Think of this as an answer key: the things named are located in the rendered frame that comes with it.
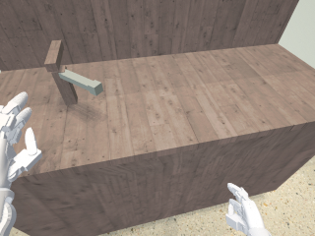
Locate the left robot forearm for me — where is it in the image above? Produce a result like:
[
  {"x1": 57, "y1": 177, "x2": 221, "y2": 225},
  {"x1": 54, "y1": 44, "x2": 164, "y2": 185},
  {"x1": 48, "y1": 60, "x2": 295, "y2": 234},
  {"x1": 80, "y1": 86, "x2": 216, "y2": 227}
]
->
[{"x1": 0, "y1": 188, "x2": 17, "y2": 236}]

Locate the tap lever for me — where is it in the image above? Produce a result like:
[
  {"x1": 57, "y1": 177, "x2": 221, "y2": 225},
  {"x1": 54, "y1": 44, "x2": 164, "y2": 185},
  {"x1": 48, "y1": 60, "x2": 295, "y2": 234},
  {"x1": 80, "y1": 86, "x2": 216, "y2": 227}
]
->
[{"x1": 58, "y1": 69, "x2": 103, "y2": 96}]

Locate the robot right hand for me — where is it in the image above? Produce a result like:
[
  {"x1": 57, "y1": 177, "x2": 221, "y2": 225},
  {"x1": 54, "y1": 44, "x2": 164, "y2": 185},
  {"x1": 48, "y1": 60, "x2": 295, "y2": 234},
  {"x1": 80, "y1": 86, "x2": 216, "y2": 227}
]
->
[{"x1": 225, "y1": 183, "x2": 266, "y2": 235}]

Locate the counter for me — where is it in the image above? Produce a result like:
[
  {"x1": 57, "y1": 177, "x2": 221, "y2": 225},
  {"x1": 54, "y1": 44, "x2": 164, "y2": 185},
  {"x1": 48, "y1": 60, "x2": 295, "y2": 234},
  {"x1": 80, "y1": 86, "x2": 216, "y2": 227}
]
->
[{"x1": 0, "y1": 0, "x2": 315, "y2": 236}]

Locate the robot left hand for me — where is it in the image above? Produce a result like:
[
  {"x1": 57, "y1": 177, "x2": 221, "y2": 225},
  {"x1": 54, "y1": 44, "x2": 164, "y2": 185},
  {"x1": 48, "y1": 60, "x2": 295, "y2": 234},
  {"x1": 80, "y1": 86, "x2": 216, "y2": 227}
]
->
[{"x1": 0, "y1": 91, "x2": 42, "y2": 190}]

